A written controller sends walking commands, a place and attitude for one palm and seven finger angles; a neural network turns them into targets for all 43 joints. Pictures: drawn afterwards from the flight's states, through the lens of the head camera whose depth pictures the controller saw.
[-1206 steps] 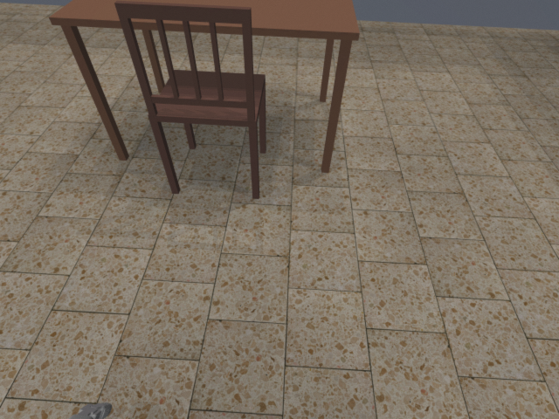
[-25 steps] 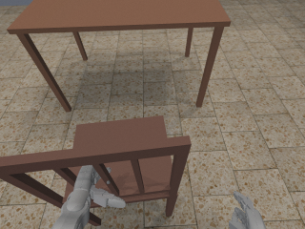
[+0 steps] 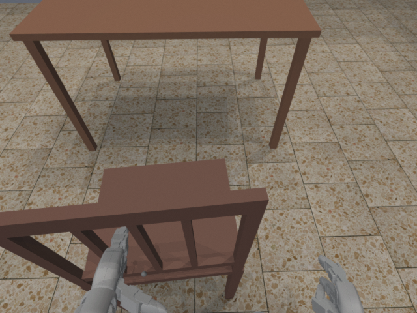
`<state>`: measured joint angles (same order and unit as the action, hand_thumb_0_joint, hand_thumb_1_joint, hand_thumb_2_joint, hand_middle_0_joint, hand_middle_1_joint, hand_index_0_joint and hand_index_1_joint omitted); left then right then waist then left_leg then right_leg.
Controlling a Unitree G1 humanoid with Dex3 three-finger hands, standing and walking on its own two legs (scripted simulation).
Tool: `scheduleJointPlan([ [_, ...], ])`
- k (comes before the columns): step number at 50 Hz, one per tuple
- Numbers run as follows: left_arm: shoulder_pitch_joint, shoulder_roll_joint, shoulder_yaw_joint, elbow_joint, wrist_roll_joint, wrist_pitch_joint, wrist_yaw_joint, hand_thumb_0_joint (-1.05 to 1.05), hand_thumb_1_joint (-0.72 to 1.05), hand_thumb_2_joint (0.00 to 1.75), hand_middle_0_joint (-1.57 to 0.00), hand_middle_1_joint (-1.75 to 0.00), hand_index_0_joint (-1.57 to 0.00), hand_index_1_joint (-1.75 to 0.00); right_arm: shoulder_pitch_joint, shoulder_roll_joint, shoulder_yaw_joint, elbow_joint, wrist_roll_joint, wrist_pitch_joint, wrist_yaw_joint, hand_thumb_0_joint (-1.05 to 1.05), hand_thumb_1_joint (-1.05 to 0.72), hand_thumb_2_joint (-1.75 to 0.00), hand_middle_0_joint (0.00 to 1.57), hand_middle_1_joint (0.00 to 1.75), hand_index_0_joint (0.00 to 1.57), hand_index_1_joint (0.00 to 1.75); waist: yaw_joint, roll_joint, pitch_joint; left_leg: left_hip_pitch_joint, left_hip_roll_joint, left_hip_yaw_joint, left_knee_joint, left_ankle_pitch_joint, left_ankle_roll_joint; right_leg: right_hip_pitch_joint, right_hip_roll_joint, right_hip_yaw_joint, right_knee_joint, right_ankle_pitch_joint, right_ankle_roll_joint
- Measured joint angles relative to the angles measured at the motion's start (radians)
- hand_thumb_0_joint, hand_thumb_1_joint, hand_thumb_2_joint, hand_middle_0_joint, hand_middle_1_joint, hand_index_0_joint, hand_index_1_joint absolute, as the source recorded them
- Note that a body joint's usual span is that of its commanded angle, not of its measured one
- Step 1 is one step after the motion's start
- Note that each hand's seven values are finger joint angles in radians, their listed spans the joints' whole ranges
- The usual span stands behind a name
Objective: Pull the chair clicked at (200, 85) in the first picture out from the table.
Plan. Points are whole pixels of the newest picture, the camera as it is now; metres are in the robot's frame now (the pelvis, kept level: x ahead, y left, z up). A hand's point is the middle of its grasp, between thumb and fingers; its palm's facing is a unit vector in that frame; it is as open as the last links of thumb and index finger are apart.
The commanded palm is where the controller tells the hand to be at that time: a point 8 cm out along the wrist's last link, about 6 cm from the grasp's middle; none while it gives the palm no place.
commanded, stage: draw the fingers out of the gap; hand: left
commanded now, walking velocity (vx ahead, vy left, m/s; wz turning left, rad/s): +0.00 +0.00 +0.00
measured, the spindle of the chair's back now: (148, 248) +0.26 +0.13 -0.05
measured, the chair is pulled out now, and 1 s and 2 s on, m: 0.60 0.60 0.60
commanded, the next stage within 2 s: draw the hand back to the body in 0.54 s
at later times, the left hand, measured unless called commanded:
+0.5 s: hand out of the picture +0.13 +0.13 -0.03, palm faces +0.01 -0.99 -0.16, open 17.4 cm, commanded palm +0.10 +0.19 -0.01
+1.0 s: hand out of the picture +0.13 +0.15 +0.04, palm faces +0.02 -1.00 -0.08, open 17.5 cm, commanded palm +0.09 +0.22 +0.06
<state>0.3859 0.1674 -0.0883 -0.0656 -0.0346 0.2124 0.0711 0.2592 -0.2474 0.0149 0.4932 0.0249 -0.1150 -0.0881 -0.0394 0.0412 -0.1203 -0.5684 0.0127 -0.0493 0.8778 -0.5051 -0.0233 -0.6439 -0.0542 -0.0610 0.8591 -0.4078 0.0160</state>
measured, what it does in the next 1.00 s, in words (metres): stands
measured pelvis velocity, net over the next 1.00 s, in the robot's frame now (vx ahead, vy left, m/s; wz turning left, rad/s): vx -0.03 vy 0.00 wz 0.01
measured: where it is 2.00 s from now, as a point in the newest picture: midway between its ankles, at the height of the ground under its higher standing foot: outside the picture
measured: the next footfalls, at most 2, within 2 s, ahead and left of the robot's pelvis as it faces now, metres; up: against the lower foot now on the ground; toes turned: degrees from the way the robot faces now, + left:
none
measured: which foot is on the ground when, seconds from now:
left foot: down 0.00-1.00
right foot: down 0.00-1.00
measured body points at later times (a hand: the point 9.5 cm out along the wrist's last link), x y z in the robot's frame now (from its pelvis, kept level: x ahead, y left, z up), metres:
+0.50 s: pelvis -0.01 +0.00 -0.01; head +0.03 -0.01 +0.44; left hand +0.13 +0.19 -0.01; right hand +0.18 -0.23 -0.08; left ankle -0.04 +0.13 -0.70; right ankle +0.01 -0.13 -0.70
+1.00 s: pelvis -0.03 +0.00 -0.04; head +0.03 +0.00 +0.41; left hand +0.12 +0.21 +0.05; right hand +0.18 -0.22 -0.11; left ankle -0.04 +0.13 -0.70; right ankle +0.01 -0.13 -0.70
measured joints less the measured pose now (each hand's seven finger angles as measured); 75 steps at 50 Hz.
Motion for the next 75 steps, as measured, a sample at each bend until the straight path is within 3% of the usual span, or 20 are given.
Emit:
scheduleJointPlan([
  [34, 0.419, 0.005, -0.045, -0.278, 0.036, -0.055, -0.025, -0.01, -0.53, 0.20, -0.01, 0.00, -0.01, -0.01, -0.012, 0.042, -0.025, -0.058, 0.011, -0.005, -0.034, 0.01, -0.90, -0.90, 0.20, 0.30, 0.20, 0.30, 0.033, 0.002, -0.050, -0.100, -0.004, -0.019, 0.136, -0.056, 0.004, -0.085, -0.006, -0.014, 0.112, -0.047, 0.003],
  [39, 0.444, -0.007, -0.014, -0.321, -0.064, -0.219, -0.054, -0.02, -0.53, 0.20, -0.01, 0.00, -0.01, -0.01, -0.012, 0.047, -0.033, -0.040, 0.014, -0.049, -0.031, 0.01, -0.90, -0.90, 0.20, 0.30, 0.20, 0.30, 0.044, -0.006, -0.046, -0.138, -0.005, -0.026, 0.176, -0.067, 0.002, -0.117, -0.007, -0.019, 0.144, -0.055, 0.002],
  [46, 0.410, 0.010, 0.050, -0.318, -0.115, -0.458, -0.127, -0.01, -0.54, 0.20, 0.00, 0.00, -0.01, -0.01, -0.043, 0.062, -0.047, 0.006, 0.023, -0.065, 0.009, 0.01, -0.90, -0.90, 0.20, 0.30, 0.20, 0.30, 0.056, -0.007, -0.034, -0.188, -0.003, -0.023, 0.231, -0.080, -0.001, -0.170, -0.005, -0.014, 0.198, -0.063, -0.001],
  [48, 0.395, 0.032, 0.067, -0.321, -0.129, -0.505, -0.155, -0.02, -0.54, 0.20, 0.00, 0.00, -0.01, -0.01, -0.051, 0.064, -0.049, 0.013, 0.026, -0.066, 0.016, 0.01, -0.90, -0.90, 0.20, 0.30, 0.20, 0.30, 0.060, -0.004, -0.024, -0.199, -0.002, -0.024, 0.247, -0.083, -0.002, -0.180, -0.004, -0.014, 0.212, -0.065, -0.002],
  [51, 0.381, 0.059, 0.100, -0.332, -0.156, -0.527, -0.186, -0.02, -0.54, 0.20, 0.00, 0.00, -0.01, -0.01, -0.060, 0.068, -0.048, 0.024, 0.037, -0.059, 0.020, 0.01, -0.90, -0.90, 0.20, 0.30, 0.20, 0.30, 0.064, 0.005, -0.009, -0.193, 0.000, -0.025, 0.250, -0.081, -0.002, -0.174, -0.002, -0.015, 0.212, -0.062, -0.002],
  [59, 0.361, 0.092, 0.167, -0.351, -0.212, -0.437, -0.217, -0.02, -0.51, 0.22, -0.01, -0.01, -0.05, -0.03, -0.044, 0.065, -0.021, 0.041, 0.055, -0.077, -0.008, 0.01, -0.90, -0.90, 0.20, 0.30, 0.20, 0.30, 0.063, 0.022, 0.005, -0.096, 0.001, -0.028, 0.157, -0.039, -0.003, -0.072, 0.000, -0.022, 0.119, -0.024, -0.003],
  [62, 0.354, 0.153, 0.162, -0.380, -0.091, -0.328, -0.113, -0.02, -0.46, 0.24, -0.02, -0.02, -0.09, -0.06, -0.028, 0.059, -0.014, 0.038, 0.038, -0.059, -0.033, 0.01, -0.90, -0.90, 0.20, 0.30, 0.20, 0.30, 0.079, 0.024, 0.022, -0.015, 0.008, -0.027, 0.096, -0.019, -0.008, 0.009, 0.008, -0.024, 0.059, -0.005, -0.007],
  [64, 0.359, 0.174, 0.153, -0.401, -0.044, -0.259, -0.045, -0.02, -0.41, 0.27, -0.03, -0.03, -0.13, -0.09, -0.026, 0.054, -0.005, 0.038, 0.028, -0.044, -0.046, 0.01, -0.90, -0.90, 0.20, 0.30, 0.20, 0.30, 0.077, 0.031, 0.037, 0.049, 0.011, -0.028, 0.047, -0.002, -0.008, 0.075, 0.011, -0.026, 0.009, 0.012, -0.007],
  [68, 0.344, 0.183, 0.167, -0.394, -0.010, -0.187, 0.034, -0.01, -0.29, 0.32, -0.04, -0.05, -0.18, -0.13, -0.029, 0.044, 0.006, 0.053, 0.016, -0.030, -0.062, 0.01, -0.90, -0.90, 0.20, 0.30, 0.20, 0.30, 0.078, 0.042, 0.062, 0.165, 0.016, -0.024, -0.052, 0.034, -0.007, 0.190, 0.017, -0.027, -0.087, 0.045, -0.008],
  [75, 0.291, 0.185, 0.185, -0.341, 0.001, -0.149, 0.062, -0.01, -0.05, 0.44, -0.08, -0.10, -0.29, -0.22, -0.046, 0.027, 0.017, 0.092, 0.004, -0.055, -0.059, 0.01, -0.90, -0.90, 0.20, 0.30, 0.20, 0.30, 0.094, 0.045, 0.110, 0.309, 0.017, -0.021, -0.194, 0.091, -0.009, 0.328, 0.019, -0.029, -0.211, 0.090, -0.011],
])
